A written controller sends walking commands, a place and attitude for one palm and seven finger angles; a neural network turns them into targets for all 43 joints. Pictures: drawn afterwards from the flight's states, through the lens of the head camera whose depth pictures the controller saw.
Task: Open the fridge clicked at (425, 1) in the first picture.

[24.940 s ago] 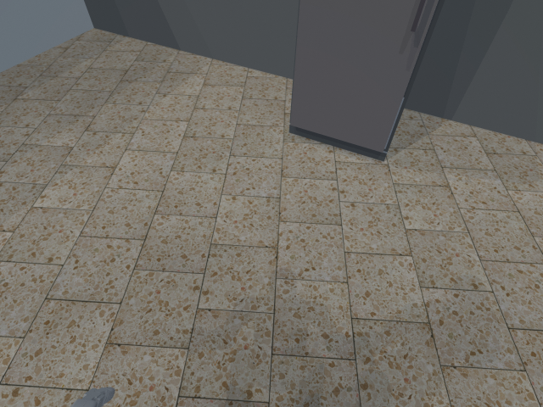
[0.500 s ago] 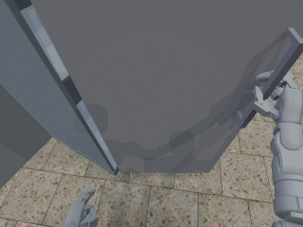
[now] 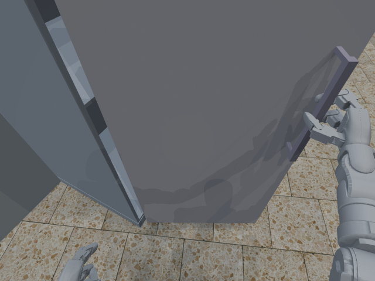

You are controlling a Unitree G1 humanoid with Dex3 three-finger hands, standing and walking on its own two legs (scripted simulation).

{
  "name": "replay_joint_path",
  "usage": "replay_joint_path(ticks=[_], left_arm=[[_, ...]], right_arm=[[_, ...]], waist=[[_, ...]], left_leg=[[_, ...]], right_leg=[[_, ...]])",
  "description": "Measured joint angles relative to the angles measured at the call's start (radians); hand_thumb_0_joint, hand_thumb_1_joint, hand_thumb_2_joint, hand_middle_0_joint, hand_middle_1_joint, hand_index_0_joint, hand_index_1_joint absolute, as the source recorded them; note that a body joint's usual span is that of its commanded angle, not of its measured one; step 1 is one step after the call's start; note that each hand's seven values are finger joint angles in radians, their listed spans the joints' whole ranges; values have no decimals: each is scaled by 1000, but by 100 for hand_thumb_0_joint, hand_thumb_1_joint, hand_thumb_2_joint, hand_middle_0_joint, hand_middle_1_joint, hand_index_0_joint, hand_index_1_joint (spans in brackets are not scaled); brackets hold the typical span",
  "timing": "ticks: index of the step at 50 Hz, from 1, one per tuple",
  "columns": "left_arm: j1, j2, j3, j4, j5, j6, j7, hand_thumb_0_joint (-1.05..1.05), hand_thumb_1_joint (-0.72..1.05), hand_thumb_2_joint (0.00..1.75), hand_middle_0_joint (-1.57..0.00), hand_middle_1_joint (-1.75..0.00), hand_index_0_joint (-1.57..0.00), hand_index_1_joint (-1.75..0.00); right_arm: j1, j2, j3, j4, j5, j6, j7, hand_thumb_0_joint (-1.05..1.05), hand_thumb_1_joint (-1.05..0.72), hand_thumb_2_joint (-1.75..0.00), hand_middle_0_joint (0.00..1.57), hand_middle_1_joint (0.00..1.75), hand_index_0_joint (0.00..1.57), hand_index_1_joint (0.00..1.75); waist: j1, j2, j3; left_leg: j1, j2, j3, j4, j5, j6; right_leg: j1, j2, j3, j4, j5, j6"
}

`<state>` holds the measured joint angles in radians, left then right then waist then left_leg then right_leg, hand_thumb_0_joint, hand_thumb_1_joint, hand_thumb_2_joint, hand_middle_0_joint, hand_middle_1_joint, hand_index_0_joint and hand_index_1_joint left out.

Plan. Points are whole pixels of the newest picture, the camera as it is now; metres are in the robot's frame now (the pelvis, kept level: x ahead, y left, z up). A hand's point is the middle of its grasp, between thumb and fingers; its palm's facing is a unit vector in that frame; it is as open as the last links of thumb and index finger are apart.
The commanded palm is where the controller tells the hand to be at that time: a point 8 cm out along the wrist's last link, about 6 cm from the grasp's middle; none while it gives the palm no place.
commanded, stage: loosen the grip on the handle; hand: right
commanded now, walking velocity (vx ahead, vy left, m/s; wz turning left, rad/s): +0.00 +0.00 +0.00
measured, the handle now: (311, 114) +0.47 -0.23 +0.11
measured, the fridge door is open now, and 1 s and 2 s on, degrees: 62 62 62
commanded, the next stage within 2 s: slip the hand off the handle in 0.42 s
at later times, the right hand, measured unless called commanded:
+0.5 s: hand (312, 132) +0.42 -0.22 +0.11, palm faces +0.17 +0.97 -0.19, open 14.0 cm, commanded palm +0.38 -0.28 +0.12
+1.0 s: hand (350, 142) +0.40 -0.29 +0.11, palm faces +0.24 +0.95 -0.20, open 14.7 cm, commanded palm +0.36 -0.33 +0.12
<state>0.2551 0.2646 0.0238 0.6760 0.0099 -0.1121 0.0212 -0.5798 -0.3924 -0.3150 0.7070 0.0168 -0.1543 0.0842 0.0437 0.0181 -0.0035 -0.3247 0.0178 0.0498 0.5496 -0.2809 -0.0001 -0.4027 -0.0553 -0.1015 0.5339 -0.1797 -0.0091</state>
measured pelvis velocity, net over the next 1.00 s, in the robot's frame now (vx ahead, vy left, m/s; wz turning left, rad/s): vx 0.04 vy -0.02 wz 0.06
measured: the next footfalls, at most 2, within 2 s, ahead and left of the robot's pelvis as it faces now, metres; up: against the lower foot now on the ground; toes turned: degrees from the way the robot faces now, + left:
none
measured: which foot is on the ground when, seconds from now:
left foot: down 0.00-1.00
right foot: down 0.00-1.00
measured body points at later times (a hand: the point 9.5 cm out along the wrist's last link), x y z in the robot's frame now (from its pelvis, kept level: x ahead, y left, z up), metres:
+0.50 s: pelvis -0.01 +0.01 -0.02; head +0.02 +0.01 +0.43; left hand +0.04 +0.28 -0.13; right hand +0.40 -0.27 +0.12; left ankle +0.00 +0.12 -0.73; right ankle +0.06 -0.10 -0.73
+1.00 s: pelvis +0.04 -0.02 -0.02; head +0.06 -0.02 +0.43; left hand +0.18 +0.24 -0.10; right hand +0.38 -0.34 +0.12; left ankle +0.00 +0.12 -0.73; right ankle +0.06 -0.10 -0.73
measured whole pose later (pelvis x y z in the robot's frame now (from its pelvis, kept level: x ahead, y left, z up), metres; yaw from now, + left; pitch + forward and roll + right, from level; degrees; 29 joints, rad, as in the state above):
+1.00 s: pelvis +0.04 -0.02 -0.02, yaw +4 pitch +7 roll +2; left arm 0.26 0.25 -0.02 0.63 -0.01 -0.13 0.08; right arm -0.27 -0.45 -0.40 0.40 0.12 -0.15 0.16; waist -0.03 -0.02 -0.09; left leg -0.43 -0.02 0.00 0.68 -0.38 -0.01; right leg -0.54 0.03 0.04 0.76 -0.35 -0.04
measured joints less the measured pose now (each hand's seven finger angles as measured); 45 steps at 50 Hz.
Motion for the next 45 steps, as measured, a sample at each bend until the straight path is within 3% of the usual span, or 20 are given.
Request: replay_joint_path(ticks=[5, 10, 13, 18, 23, 28, 34, 45], left_arm=[[57, 29, 6, -4, -14, 28, -10, 1, 91, 90, -20, -30, -20, -30], [89, 36, -11, 29, -33, 38, 13, 1, 91, 90, -20, -30, -20, -30], [99, 29, -17, 39, -34, 32, 22, 1, 91, 90, -20, -30, -20, -30], [115, 19, -28, 23, -39, 26, 37, 1, 91, 90, -20, -30, -20, -30], [108, 4, -42, 12, -37, 14, 51, 1, 91, 90, -20, -30, -20, -30], [85, -3, -46, -12, -30, 1, 55, 1, 91, 90, -20, -30, -20, -30], [59, -7, -38, -37, -22, -5, 50, 1, 91, 90, -20, -30, -20, -30], [18, -8, -37, -46, -23, -16, 57, 1, 91, 90, -20, -30, -20, -30]], right_arm=[[-13, -23, 7, 71, -15, -86, -40, -2, -13, -54, 42, 138, 36, 135], [-53, -68, 42, 172, -15, -142, -10, -1, 22, -37, 41, 136, 36, 133], [-57, -84, 14, 194, -2, -169, 1, 0, 36, -30, 39, 133, 36, 132], [41, -99, -34, 136, 28, -192, 15, 0, 48, -24, 41, 131, 35, 127], [81, -93, -56, 72, 46, -164, 36, -1, 53, -22, 42, 128, 35, 124], [131, -73, -83, -17, 57, -106, 7, -1, 55, -21, 37, 123, 32, 120], [206, -70, -104, -140, 66, -65, 16, -1, 55, -21, 31, 118, 28, 117], [311, -46, -75, -306, 98, 3, 57, -1, 55, -20, 26, 115, 26, 115]], waist=[[20, -10, -21], [13, -9, -20], [11, -9, -30], [8, -26, -41], [9, -31, -48], [1, -36, -56], [-23, -32, -70], [-67, -35, -84]], left_leg=[[-77, -9, 18, 84, -18, 17], [-139, -25, 10, 134, -23, 25], [-172, -47, -12, 150, -19, 30], [-172, -78, -55, 157, -24, 28], [-169, -81, -65, 162, -37, 24], [-163, -73, -72, 157, -52, 15], [-150, -63, -74, 149, -72, 4], [-107, -40, -52, 133, -98, -13]], right_leg=[[-78, -12, 22, 74, -13, 6], [-139, 9, 74, 133, -51, -3], [-165, 21, 102, 157, -59, 1], [-156, 34, 126, 180, -81, 2], [-155, 39, 129, 193, -92, 3], [-152, 46, 122, 197, -110, 3], [-149, 57, 119, 204, -136, -11], [-131, 82, 140, 219, -166, -26]])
